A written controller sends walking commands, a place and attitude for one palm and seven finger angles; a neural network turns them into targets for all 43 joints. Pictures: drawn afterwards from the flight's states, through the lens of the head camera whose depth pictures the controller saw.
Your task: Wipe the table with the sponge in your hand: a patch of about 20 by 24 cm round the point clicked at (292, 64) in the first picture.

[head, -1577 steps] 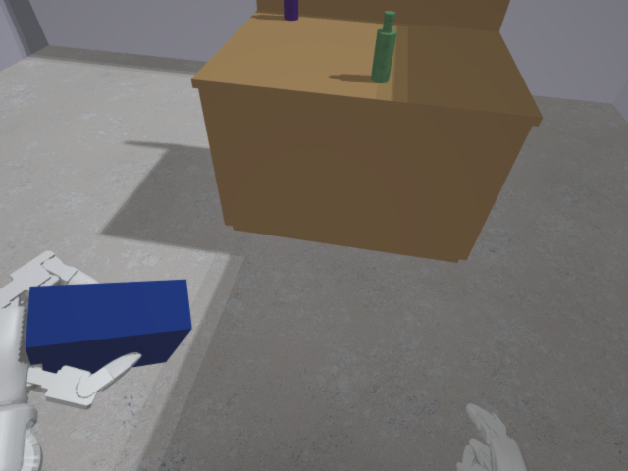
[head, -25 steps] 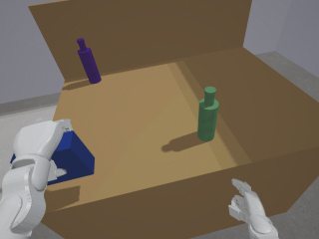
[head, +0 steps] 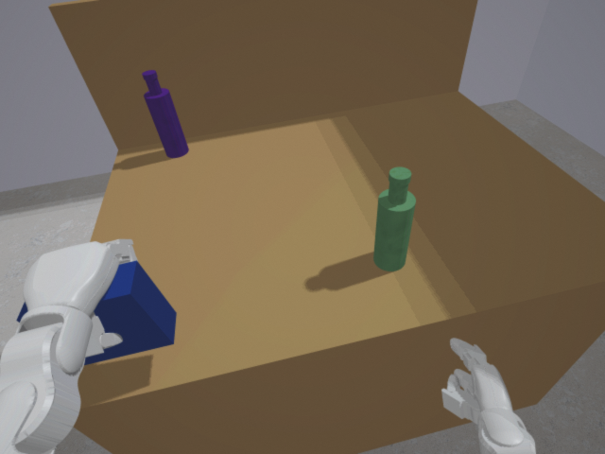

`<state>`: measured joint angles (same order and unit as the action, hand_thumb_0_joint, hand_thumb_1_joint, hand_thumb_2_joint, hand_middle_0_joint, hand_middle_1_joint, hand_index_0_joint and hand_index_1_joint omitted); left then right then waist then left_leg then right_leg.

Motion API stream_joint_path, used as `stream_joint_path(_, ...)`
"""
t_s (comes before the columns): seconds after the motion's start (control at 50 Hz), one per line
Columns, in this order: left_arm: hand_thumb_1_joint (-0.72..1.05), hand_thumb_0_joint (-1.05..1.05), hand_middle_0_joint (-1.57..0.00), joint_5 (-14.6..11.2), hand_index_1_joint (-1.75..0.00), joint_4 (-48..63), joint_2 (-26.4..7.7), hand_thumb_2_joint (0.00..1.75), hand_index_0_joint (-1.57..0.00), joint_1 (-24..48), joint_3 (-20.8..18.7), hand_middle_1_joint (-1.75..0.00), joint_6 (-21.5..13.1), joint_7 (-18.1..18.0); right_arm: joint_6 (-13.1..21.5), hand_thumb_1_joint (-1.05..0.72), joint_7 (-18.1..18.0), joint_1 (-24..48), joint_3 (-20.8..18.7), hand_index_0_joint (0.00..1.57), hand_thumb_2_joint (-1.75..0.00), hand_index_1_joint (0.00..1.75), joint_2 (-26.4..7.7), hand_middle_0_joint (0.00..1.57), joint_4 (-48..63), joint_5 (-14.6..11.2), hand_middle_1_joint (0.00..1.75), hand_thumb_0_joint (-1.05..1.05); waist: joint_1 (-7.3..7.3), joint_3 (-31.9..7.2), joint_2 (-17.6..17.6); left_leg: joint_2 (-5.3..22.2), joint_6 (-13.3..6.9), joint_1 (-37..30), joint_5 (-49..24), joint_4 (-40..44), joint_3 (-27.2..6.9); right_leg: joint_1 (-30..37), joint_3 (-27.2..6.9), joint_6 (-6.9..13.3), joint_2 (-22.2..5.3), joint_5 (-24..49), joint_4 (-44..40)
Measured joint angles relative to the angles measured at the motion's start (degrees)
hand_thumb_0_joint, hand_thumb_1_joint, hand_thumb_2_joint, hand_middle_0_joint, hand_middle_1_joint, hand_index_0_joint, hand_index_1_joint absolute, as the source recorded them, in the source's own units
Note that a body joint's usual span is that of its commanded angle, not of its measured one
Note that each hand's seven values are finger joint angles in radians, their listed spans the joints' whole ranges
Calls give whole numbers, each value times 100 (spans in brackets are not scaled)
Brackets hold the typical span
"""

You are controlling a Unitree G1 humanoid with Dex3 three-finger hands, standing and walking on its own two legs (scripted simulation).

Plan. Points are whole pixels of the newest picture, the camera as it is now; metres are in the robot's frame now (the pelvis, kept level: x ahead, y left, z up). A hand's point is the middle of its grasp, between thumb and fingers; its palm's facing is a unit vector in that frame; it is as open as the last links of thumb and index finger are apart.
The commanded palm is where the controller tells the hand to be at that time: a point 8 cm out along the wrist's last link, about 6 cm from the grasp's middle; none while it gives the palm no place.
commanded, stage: move the sponge above the wiping area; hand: left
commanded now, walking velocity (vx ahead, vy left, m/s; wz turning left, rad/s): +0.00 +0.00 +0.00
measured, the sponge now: (115, 324) +0.22 +0.30 +0.08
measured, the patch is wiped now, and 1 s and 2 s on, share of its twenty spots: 0.00 0.00 0.00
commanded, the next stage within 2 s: lower the sponge onto the table in 1.98 s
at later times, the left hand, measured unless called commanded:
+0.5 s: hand (125, 292) +0.24 +0.28 +0.12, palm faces +0.05 -0.09 -1.00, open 9.4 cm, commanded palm +0.21 +0.27 +0.19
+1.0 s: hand (143, 287) +0.26 +0.28 +0.10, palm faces +0.00 -0.08 -1.00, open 9.4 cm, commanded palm +0.24 +0.27 +0.17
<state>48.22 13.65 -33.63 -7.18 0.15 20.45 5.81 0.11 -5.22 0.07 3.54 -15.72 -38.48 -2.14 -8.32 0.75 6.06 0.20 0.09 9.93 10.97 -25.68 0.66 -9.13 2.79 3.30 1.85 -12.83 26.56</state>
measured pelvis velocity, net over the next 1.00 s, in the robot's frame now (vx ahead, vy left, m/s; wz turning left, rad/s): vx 0.01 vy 0.00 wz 0.00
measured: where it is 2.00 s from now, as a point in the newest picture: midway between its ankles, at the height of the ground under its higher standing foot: outside the picture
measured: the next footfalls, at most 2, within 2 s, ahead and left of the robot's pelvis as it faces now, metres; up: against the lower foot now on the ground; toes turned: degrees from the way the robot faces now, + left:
none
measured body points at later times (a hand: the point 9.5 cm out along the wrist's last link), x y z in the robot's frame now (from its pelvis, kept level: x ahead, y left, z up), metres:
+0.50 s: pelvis +0.00 +0.01 +0.00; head -0.02 -0.03 +0.45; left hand +0.23 +0.28 +0.17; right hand +0.26 -0.18 -0.07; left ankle +0.04 +0.12 -0.74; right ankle +0.02 -0.08 -0.74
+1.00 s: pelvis +0.01 +0.00 +0.00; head -0.01 -0.04 +0.45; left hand +0.26 +0.28 +0.15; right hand +0.26 -0.20 -0.08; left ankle +0.04 +0.12 -0.74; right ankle +0.02 -0.08 -0.74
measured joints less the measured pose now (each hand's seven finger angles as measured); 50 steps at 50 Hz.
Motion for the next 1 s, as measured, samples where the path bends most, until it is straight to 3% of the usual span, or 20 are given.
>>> stream_joint_path(0.16,-45,0,-80,139,-139,-103,222,105,-81,240,185,-139,-34,-197,38,-90,13,-24,-40,19,-90,30,99,20,-59,8,30,1,11,-4,-9,-54,-44,-59,-61,127,14,50,-19,-46,-50,54,-105)
stream_joint_path(0.4,-45,0,-80,279,-139,-259,373,105,-81,369,418,-139,404,-187,-129,-90,103,38,7,18,-90,29,82,20,-34,-29,30,1,65,-45,-18,-91,-79,-78,-113,230,66,21,-75,-78,-85,80,-129)
stream_joint_path(0.66,-45,0,-80,402,-139,-690,531,105,-81,658,666,-139,257,-356,-100,-90,92,31,19,19,-90,30,137,20,-109,-28,30,1,54,-49,-27,-65,-46,-88,-135,272,28,44,-44,-46,-55,100,-185)
stream_joint_path(0.82,-45,0,-80,394,-139,-987,487,105,-81,759,530,-139,293,-273,-92,-90,80,-5,34,20,-90,30,126,20,-96,-42,30,1,126,-59,-25,-26,-14,-63,-105,254,10,36,-31,-11,-13,86,-204)
stream_joint_path(1.0,-45,0,-80,403,-139,-1089,539,105,-81,696,540,-139,-35,-333,-56,-90,47,-114,-60,20,-90,30,52,20,-120,-28,30,1,130,-66,-31,-9,1,-43,-54,239,-8,32,-19,6,6,47,-219)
